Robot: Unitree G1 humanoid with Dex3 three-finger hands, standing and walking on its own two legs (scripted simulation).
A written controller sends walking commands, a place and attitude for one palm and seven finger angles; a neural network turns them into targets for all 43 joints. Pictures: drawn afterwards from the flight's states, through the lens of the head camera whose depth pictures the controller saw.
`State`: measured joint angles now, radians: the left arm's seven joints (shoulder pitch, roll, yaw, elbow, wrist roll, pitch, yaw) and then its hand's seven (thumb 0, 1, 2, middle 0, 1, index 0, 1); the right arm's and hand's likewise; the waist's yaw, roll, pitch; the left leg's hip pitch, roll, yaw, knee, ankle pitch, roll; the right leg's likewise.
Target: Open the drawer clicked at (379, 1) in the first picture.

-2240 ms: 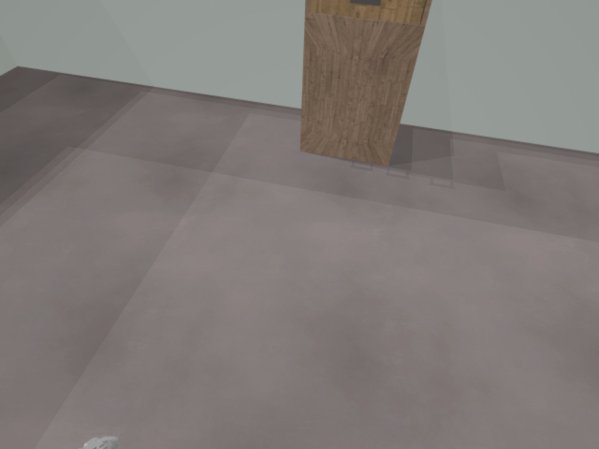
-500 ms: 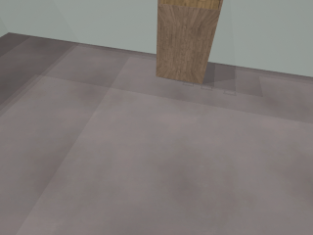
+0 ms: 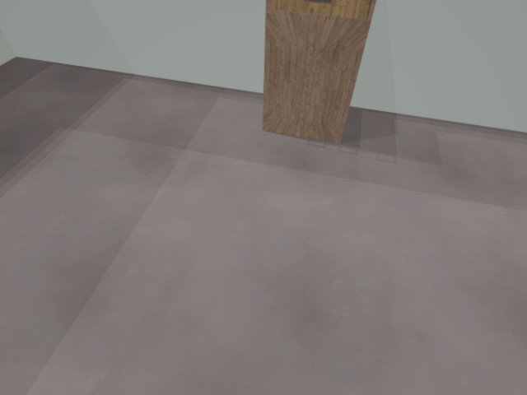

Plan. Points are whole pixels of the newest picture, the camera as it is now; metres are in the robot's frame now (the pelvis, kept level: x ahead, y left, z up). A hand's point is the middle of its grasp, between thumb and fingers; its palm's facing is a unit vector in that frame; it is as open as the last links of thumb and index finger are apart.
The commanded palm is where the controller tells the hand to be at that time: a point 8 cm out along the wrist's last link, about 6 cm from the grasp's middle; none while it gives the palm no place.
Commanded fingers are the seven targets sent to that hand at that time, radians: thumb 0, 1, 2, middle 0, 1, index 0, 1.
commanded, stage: look at it before walking up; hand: left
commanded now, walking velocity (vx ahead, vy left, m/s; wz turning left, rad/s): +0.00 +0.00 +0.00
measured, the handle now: out of the picture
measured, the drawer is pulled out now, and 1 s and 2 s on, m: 0.00 0.00 0.00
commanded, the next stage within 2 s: walk to a spot facing it in 0.46 s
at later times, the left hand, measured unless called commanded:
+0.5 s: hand out of the picture +0.06 +0.25 -0.16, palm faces -0.03 -0.94 -0.34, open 7.4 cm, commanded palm none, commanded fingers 0.00 0.90 0.90 -0.20 -0.30 -0.20 -0.30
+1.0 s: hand out of the picture +0.02 +0.17 -0.19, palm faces +0.02 -0.98 -0.17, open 7.4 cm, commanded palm none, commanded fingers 0.00 0.90 0.90 -0.20 -0.30 -0.20 -0.30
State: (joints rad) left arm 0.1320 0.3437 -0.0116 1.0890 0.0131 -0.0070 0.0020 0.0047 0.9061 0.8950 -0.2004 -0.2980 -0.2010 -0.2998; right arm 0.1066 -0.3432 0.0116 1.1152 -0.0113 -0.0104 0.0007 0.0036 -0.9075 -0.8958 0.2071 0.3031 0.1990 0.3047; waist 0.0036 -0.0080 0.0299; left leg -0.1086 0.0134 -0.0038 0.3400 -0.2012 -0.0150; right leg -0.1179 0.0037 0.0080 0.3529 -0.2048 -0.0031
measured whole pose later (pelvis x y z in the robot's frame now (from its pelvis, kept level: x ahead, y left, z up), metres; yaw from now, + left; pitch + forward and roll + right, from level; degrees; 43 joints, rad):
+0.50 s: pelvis +0.00 +0.00 +0.00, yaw +0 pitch -2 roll +0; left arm 0.14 0.35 -0.01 1.10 0.01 -0.01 0.00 0.00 0.91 0.90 -0.20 -0.30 -0.20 -0.30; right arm 0.11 -0.34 0.01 1.12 -0.01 -0.01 0.00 0.00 -0.91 -0.90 0.21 0.30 0.20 0.30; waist 0.00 -0.01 0.04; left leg -0.11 0.02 0.00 0.34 -0.19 -0.02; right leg -0.12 0.01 0.01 0.34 -0.20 0.00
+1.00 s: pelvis +0.08 +0.00 -0.02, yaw -3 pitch +0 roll -1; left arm 0.43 0.15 0.02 1.10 0.03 -0.05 0.01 0.00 0.91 0.90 -0.20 -0.30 -0.20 -0.30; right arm 0.30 -0.20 -0.02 1.13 -0.02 0.00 0.01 0.01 -0.91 -0.90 0.20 0.30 0.20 0.30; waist 0.04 0.00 0.02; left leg -0.36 0.06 0.07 0.92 -0.54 -0.01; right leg -0.12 0.04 0.05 0.51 -0.40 -0.03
